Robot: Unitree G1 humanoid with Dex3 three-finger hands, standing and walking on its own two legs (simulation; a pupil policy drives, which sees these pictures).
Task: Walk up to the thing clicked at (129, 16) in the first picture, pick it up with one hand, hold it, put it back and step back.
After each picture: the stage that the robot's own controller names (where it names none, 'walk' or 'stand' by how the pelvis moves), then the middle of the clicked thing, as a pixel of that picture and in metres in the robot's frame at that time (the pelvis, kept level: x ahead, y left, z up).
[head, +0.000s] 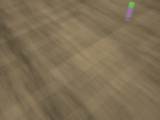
stand; (129, 11) +2.02 -0.67 -0.65
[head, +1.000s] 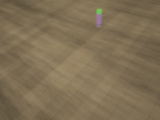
walk; (99, 18) +1.98 -0.11 -0.62
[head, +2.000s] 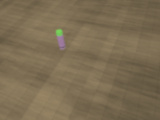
walk; (60, 39) +1.39 +0.33 -0.65
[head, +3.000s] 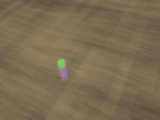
walk; (63, 70) +0.94 +0.27 -0.65
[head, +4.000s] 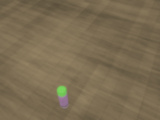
walk; (63, 97) +0.61 +0.19 -0.63
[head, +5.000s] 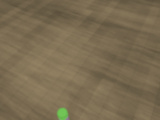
stand; (64, 119) +0.46 +0.17 -0.64
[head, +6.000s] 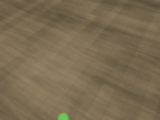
stand; out of the picture +0.44 +0.15 -0.65
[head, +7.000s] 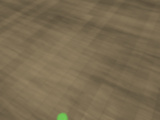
stand; out of the picture +0.45 +0.17 -0.66
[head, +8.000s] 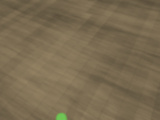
stand; out of the picture +0.44 +0.17 -0.66
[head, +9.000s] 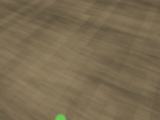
stand; out of the picture +0.43 +0.17 -0.66
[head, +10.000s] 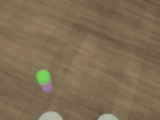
go down; (45, 82) +0.47 +0.19 -0.47
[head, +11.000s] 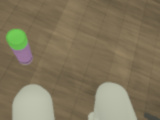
go down; (21, 49) +0.50 +0.25 -0.26
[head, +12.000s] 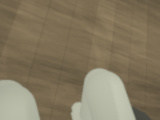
close in; out of the picture +0.48 +0.29 -0.18
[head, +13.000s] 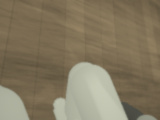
close; out of the picture +0.47 +0.31 -0.16
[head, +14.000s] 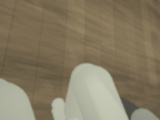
lift; out of the picture +0.42 +0.29 -0.16
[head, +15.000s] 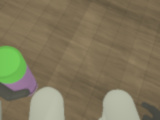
lift; (18, 77) +0.32 +0.22 -0.01
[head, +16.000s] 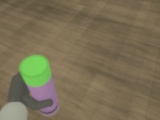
hold; (43, 90) +0.30 +0.14 +0.06
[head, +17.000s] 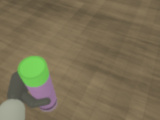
hold; (42, 88) +0.31 +0.15 +0.05
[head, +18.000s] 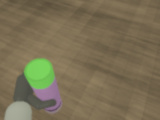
crouch; (47, 90) +0.31 +0.14 +0.04
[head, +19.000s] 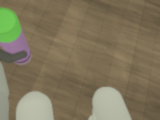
crouch; (14, 43) +0.46 +0.20 -0.03
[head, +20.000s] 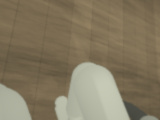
lower; out of the picture +0.43 +0.30 -0.17
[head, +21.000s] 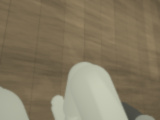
lower; out of the picture +0.44 +0.32 -0.17
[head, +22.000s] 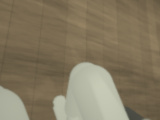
lower; out of the picture +0.44 +0.32 -0.16
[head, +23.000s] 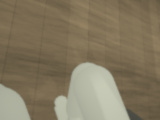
lower; out of the picture +0.44 +0.32 -0.16
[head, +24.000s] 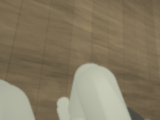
loosen; out of the picture +0.42 +0.28 -0.16
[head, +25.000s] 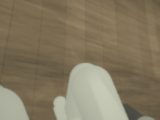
withdraw; out of the picture +0.44 +0.29 -0.17
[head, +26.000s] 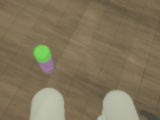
walk; (45, 61) +0.48 +0.21 -0.33
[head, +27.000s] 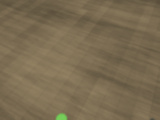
stand; out of the picture +0.42 +0.15 -0.60
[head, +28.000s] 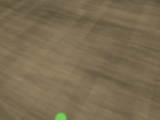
stand; out of the picture +0.42 +0.16 -0.60
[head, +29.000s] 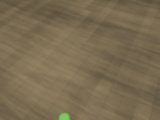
stand; out of the picture +0.42 +0.14 -0.63
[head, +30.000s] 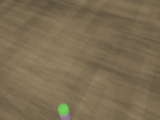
walk; (64, 114) +0.45 +0.15 -0.64
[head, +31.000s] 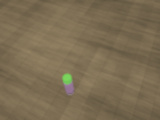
walk; (68, 85) +0.65 +0.17 -0.64
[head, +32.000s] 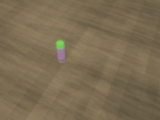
walk; (60, 52) +0.98 +0.20 -0.64
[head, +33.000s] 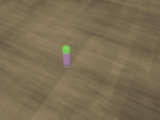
stand; (66, 56) +1.06 +0.18 -0.65
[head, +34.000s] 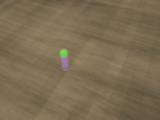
stand; (64, 60) +1.07 +0.21 -0.66
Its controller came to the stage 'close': yes
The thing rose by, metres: 0.69
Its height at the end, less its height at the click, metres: +0.00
